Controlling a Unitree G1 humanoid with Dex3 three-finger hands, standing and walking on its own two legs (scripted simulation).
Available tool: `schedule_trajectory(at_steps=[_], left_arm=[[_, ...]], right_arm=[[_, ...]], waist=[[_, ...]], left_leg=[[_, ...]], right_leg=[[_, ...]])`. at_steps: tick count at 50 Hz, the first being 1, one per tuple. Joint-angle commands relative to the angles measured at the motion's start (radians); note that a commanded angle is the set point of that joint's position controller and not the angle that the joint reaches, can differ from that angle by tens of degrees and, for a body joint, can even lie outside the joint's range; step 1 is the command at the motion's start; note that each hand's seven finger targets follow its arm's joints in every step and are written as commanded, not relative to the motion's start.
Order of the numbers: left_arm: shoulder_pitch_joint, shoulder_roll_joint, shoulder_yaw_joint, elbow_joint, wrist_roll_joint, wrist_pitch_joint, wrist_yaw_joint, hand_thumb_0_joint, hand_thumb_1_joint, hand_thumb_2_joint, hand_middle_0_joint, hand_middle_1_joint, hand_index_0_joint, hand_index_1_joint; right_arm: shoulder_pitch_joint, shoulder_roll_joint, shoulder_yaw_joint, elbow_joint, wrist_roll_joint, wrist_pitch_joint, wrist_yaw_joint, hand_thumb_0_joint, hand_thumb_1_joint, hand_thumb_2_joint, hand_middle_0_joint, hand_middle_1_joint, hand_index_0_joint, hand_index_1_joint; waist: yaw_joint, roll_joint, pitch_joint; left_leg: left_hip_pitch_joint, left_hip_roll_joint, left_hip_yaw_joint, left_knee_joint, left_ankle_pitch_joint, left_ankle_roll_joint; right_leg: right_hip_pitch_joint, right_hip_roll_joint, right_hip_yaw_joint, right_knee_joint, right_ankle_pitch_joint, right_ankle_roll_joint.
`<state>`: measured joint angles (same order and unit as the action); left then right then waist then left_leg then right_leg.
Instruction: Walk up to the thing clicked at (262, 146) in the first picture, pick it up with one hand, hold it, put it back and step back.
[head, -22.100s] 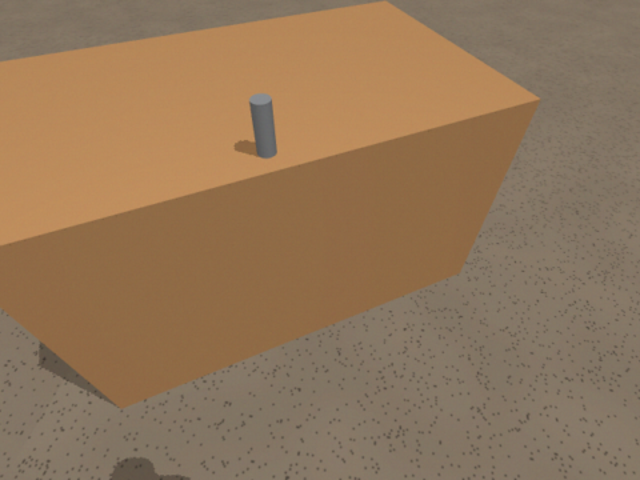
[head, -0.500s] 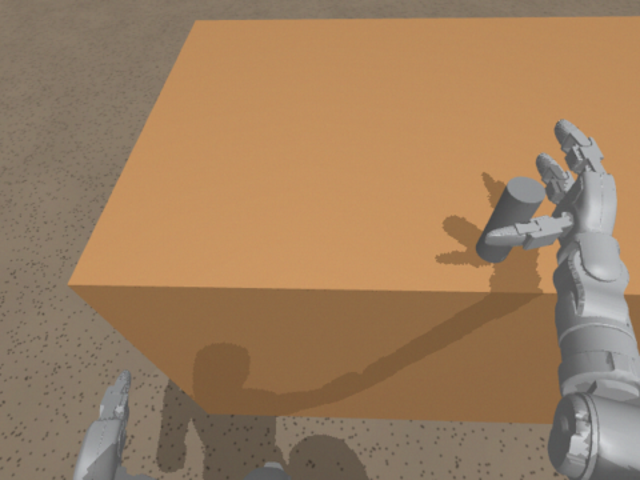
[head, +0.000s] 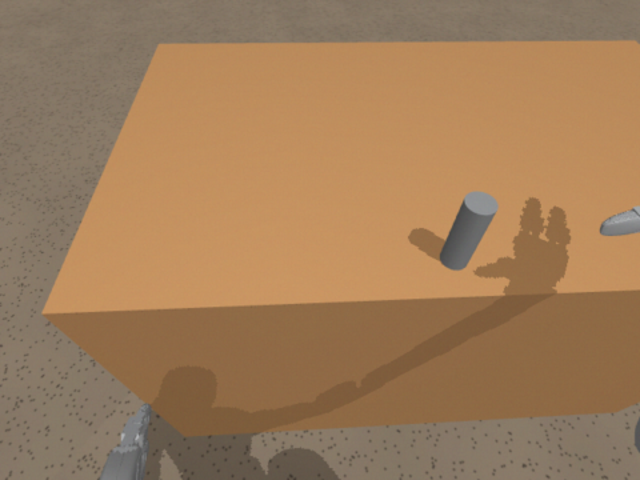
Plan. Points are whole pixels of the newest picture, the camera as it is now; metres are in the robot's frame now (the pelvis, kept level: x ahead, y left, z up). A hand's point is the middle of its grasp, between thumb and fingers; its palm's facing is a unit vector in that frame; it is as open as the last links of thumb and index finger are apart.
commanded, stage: sink last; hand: right
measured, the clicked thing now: (466, 233) +0.43 -0.20 +0.05
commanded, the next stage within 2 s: home in 0.94 s
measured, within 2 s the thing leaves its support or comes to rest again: neither
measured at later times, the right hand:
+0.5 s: hand (625, 343) +0.23 -0.26 +0.14, palm faces +0.38 +0.83 -0.40, open 17.5 cm
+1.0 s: hand out of the picture +0.18 -0.25 +0.16, palm faces +0.41 +0.80 -0.44, open 17.4 cm
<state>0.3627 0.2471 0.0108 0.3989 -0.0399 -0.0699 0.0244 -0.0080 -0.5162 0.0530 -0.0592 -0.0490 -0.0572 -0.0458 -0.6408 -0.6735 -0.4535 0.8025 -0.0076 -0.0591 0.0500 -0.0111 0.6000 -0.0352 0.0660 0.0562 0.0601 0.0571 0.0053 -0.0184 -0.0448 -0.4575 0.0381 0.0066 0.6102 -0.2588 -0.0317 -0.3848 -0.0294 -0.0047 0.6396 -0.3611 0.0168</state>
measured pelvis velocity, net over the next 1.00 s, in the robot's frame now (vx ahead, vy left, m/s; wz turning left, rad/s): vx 0.00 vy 0.02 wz -0.04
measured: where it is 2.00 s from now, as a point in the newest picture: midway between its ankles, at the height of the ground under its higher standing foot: outside the picture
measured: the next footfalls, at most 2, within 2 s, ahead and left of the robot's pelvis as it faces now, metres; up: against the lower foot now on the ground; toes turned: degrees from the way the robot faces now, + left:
none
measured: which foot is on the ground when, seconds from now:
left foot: down 0.00-1.00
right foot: down 0.00-1.00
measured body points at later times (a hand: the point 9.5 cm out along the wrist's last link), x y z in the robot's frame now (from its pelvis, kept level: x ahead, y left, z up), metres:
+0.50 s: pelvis +0.02 +0.00 +0.01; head +0.02 +0.02 +0.46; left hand +0.18 +0.26 -0.07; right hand +0.20 -0.31 +0.16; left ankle +0.03 +0.14 -0.72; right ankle -0.02 -0.13 -0.72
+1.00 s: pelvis +0.00 +0.02 +0.01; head +0.00 +0.05 +0.46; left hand +0.16 +0.27 -0.08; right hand +0.16 -0.29 +0.18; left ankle +0.03 +0.14 -0.72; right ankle -0.02 -0.13 -0.72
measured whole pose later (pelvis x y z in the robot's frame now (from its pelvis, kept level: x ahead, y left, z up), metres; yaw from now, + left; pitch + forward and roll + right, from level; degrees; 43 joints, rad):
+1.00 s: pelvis +0.00 +0.02 +0.01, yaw -2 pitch -3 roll +0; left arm 0.30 0.22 0.16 0.56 -0.02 -0.11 0.05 -0.01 -0.51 0.06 -0.06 -0.05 -0.06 -0.05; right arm 0.44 -0.32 -0.37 -0.27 0.06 -0.26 -0.01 -0.01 0.53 -0.06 0.07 0.06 0.06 0.06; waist -0.05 -0.06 0.04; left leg -0.23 0.04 0.05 0.51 -0.24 -0.01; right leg -0.15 -0.03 0.03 0.48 -0.29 0.04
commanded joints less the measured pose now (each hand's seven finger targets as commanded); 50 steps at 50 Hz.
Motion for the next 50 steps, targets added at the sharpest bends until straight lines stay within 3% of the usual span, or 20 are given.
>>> schedule_trajectory(at_steps=[1, 5, 8, 9, 11, 15, 16, 18, 20, 21, 24, 25, 27, 32, 36, 39, 40, 44, 48, 50], left_arm=[[-0.030, 0.174, 0.119, -0.184, -0.007, -0.083, 0.023, 0.000, -0.536, 0.064, -0.049, -0.044, -0.048, -0.044], [0.016, 0.124, 0.096, -0.152, -0.018, -0.079, 0.012, 0.000, -0.536, 0.059, -0.051, -0.040, -0.048, -0.042], [-0.010, 0.094, 0.093, -0.126, -0.024, -0.068, -0.009, 0.000, -0.531, 0.051, -0.054, -0.042, -0.054, -0.041], [0.001, 0.115, 0.122, -0.106, -0.028, -0.065, -0.011, 0.000, -0.532, 0.053, -0.054, -0.043, -0.054, -0.043], [-0.018, 0.102, 0.117, -0.092, -0.027, -0.054, -0.022, 0.000, -0.533, 0.057, -0.054, -0.048, -0.054, -0.048], [-0.066, 0.168, 0.185, -0.130, -0.021, -0.033, -0.009, 0.000, -0.530, 0.055, -0.054, -0.049, -0.054, -0.048], [-0.089, 0.189, 0.212, -0.144, -0.020, -0.030, 0.001, 0.000, -0.522, 0.049, -0.054, -0.048, -0.056, -0.045], [-0.112, 0.183, 0.215, -0.165, -0.014, -0.030, 0.015, 0.000, -0.520, 0.047, -0.053, -0.048, -0.055, -0.044], [-0.074, 0.117, 0.178, -0.118, -0.010, -0.022, 0.020, 0.000, -0.515, 0.045, -0.053, -0.049, -0.056, -0.044], [-0.076, 0.071, 0.131, -0.133, -0.007, -0.022, 0.020, 0.000, -0.515, 0.047, -0.053, -0.050, -0.056, -0.045], [-0.078, 0.087, 0.159, -0.128, 0.000, -0.030, 0.028, 0.000, -0.506, 0.039, -0.052, -0.050, -0.058, -0.043], [-0.071, 0.066, 0.138, -0.115, 0.002, -0.030, 0.026, 0.000, -0.508, 0.038, -0.053, -0.050, -0.058, -0.044], [-0.065, 0.086, 0.173, -0.088, 0.001, -0.036, 0.030, 0.000, -0.506, 0.037, -0.054, -0.052, -0.060, -0.046], [-0.078, 0.102, 0.203, -0.091, 0.011, -0.060, 0.042, 0.000, -0.514, 0.041, -0.056, -0.053, -0.060, -0.049], [-0.089, 0.096, 0.212, -0.069, 0.015, -0.071, 0.042, 0.000, -0.514, 0.041, -0.055, -0.051, -0.059, -0.047], [-0.104, 0.069, 0.187, -0.022, 0.016, -0.077, 0.032, 0.000, -0.525, 0.048, -0.056, -0.050, -0.056, -0.050], [-0.124, 0.051, 0.175, -0.024, 0.017, -0.080, 0.031, 0.000, -0.527, 0.048, -0.055, -0.048, -0.055, -0.048], [-0.188, 0.097, 0.191, -0.038, 0.022, -0.100, 0.033, 0.000, -0.530, 0.059, -0.055, -0.052, -0.053, -0.053], [-0.156, 0.081, 0.175, -0.007, 0.019, -0.103, 0.030, 0.000, -0.520, 0.059, -0.053, -0.053, -0.053, -0.052], [-0.161, 0.095, 0.181, -0.047, 0.018, -0.104, 0.027, 0.000, -0.521, 0.062, -0.054, -0.053, -0.053, -0.053]], right_arm=[[-0.328, -0.310, -0.030, -0.278, 0.004, -0.082, -0.058, 0.000, 0.583, -0.046, 0.057, 0.055, 0.053, 0.055], [-0.090, -0.217, -0.017, -0.381, 0.027, -0.065, -0.055, 0.000, 0.574, -0.047, 0.057, 0.055, 0.052, 0.055], [0.082, -0.157, -0.018, -0.594, 0.054, -0.060, -0.047, 0.000, 0.541, -0.050, 0.059, 0.054, 0.053, 0.054], [0.194, -0.165, -0.048, -0.651, 0.059, -0.055, -0.049, 0.000, 0.539, -0.049, 0.060, 0.054, 0.053, 0.054], [0.279, -0.088, -0.018, -0.819, 0.073, -0.055, -0.045, 0.000, 0.535, -0.050, 0.060, 0.054, 0.054, 0.054], [0.518, -0.069, -0.074, -1.078, 0.085, -0.065, -0.069, 0.000, 0.534, -0.051, 0.059, 0.055, 0.054, 0.055], [0.557, -0.053, -0.072, -1.115, 0.084, -0.070, -0.075, 0.000, 0.541, -0.049, 0.059, 0.055, 0.054, 0.055], [0.658, -0.015, -0.071, -1.196, 0.086, -0.084, -0.088, 0.000, 0.555, -0.047, 0.057, 0.056, 0.054, 0.056], [0.794, 0.051, -0.043, -1.238, 0.086, -0.095, -0.094, 0.000, 0.561, -0.048, 0.056, 0.057, 0.053, 0.057], [0.844, 0.082, -0.024, -1.300, 0.086, -0.105, -0.095, 0.000, 0.564, -0.048, 0.055, 0.057, 0.053, 0.057], [0.963, 0.137, 0.007, -1.349, 0.086, -0.116, -0.094, 0.000, 0.572, -0.046, 0.053, 0.058, 0.053, 0.058], [0.987, 0.160, 0.023, -1.353, 0.088, -0.120, -0.090, 0.000, 0.564, -0.048, 0.053, 0.058, 0.053, 0.058], [1.033, 0.178, 0.033, -1.372, 0.090, -0.130, -0.087, 0.000, 0.552, -0.049, 0.054, 0.058, 0.054, 0.058], [1.006, 0.167, 0.006, -1.392, 0.085, -0.160, -0.088, 0.000, 0.526, -0.054, 0.055, 0.058, 0.054, 0.058], [1.043, 0.168, -0.017, -1.327, 0.079, -0.177, -0.086, 0.000, 0.539, -0.054, 0.053, 0.059, 0.054, 0.059], [1.017, 0.176, -0.014, -1.304, 0.079, -0.201, -0.078, 0.000, 0.530, -0.057, 0.053, 0.059, 0.054, 0.059], [1.020, 0.153, -0.042, -1.307, 0.075, -0.207, -0.082, 0.000, 0.543, -0.055, 0.052, 0.060, 0.054, 0.060], [0.980, 0.147, -0.043, -1.292, 0.077, -0.243, -0.082, 0.000, 0.526, -0.057, 0.054, 0.059, 0.054, 0.059], [1.072, 0.199, -0.005, -1.210, 0.073, -0.261, -0.078, 0.000, 0.540, -0.056, 0.051, 0.060, 0.054, 0.060], [1.066, 0.163, -0.041, -1.224, 0.074, -0.275, -0.079, 0.000, 0.530, -0.059, 0.051, 0.060, 0.054, 0.060]], waist=[[0.008, -0.108, -0.362], [-0.019, -0.135, -0.283], [-0.048, -0.156, -0.231], [-0.049, -0.136, -0.209], [-0.042, -0.139, -0.196], [-0.060, -0.063, -0.182], [-0.048, -0.047, -0.169], [-0.055, -0.049, -0.162], [-0.060, -0.056, -0.115], [-0.071, -0.052, -0.113], [-0.047, -0.042, -0.095], [-0.045, -0.039, -0.063], [-0.037, -0.044, -0.008], [-0.019, 0.023, 0.015], [-0.043, 0.016, 0.026], [-0.054, 0.036, 0.050], [-0.069, 0.018, 0.022], [-0.065, 0.036, 0.035], [-0.078, 0.029, 0.018], [-0.082, 0.038, -0.021]], left_leg=[[0.201, -0.034, 0.054, -0.053, 0.266, 0.043], [0.179, -0.047, 0.072, -0.066, 0.274, 0.052], [0.210, -0.050, 0.077, -0.082, 0.262, 0.057], [0.220, -0.054, 0.079, -0.086, 0.255, 0.057], [0.242, -0.055, 0.079, -0.094, 0.264, 0.058], [0.311, -0.048, 0.080, -0.116, 0.269, 0.051], [0.308, -0.044, 0.075, -0.122, 0.262, 0.047], [0.327, -0.042, 0.077, -0.124, 0.260, 0.047], [0.324, -0.036, 0.074, -0.129, 0.262, 0.044], [0.340, -0.028, 0.071, -0.130, 0.273, 0.041], [0.330, -0.024, 0.068, -0.137, 0.265, 0.034], [0.315, -0.026, 0.071, -0.143, 0.240, 0.031], [0.281, -0.026, 0.073, -0.154, 0.177, 0.030], [0.256, -0.015, 0.075, -0.173, 0.120, 0.018], [0.267, -0.008, 0.074, -0.181, 0.127, 0.016], [0.261, -0.007, 0.075, -0.192, 0.079, 0.016], [0.281, -0.002, 0.071, -0.194, 0.088, 0.016], [0.278, -0.001, 0.064, -0.216, 0.016, 0.016], [0.314, -0.014, 0.083, -0.202, 0.068, 0.023], [0.342, -0.010, 0.080, -0.201, 0.107, 0.021]], right_leg=[[0.169, 0.021, -0.023, -0.095, 0.391, 0.000], [0.185, 0.005, -0.015, -0.113, 0.493, 0.013], [0.157, 0.003, -0.017, -0.132, 0.496, 0.015], [0.144, 0.002, -0.018, -0.145, 0.478, 0.012], [0.149, 0.003, -0.022, -0.156, 0.478, 0.011], [0.162, 0.007, -0.018, -0.174, 0.447, 0.003], [0.170, 0.011, -0.022, -0.179, 0.412, -0.003], [0.185, 0.011, -0.017, -0.187, 0.421, -0.003], [0.174, 0.018, -0.024, -0.188, 0.403, -0.006], [0.168, 0.024, -0.029, -0.184, 0.397, -0.009], [0.179, 0.028, -0.034, -0.187, 0.369, -0.017], [0.169, 0.028, -0.032, -0.192, 0.346, -0.019], [0.159, 0.028, -0.032, -0.208, 0.282, -0.020], [0.176, 0.037, -0.023, -0.214, 0.209, -0.033], [0.170, 0.046, -0.026, -0.217, 0.220, -0.032], [0.160, 0.049, -0.025, -0.228, 0.181, -0.031], [0.165, 0.052, -0.027, -0.223, 0.192, -0.032], [0.159, 0.053, -0.025, -0.242, 0.135, -0.032], [0.166, 0.043, -0.020, -0.258, 0.185, -0.025], [0.174, 0.047, -0.025, -0.250, 0.222, -0.026]])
